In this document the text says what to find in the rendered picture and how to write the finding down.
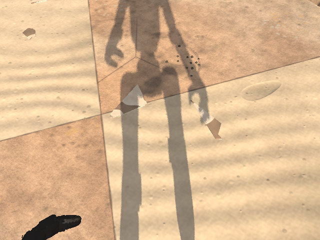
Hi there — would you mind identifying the robot left hand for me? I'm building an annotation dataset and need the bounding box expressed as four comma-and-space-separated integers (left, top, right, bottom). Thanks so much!
21, 214, 82, 240

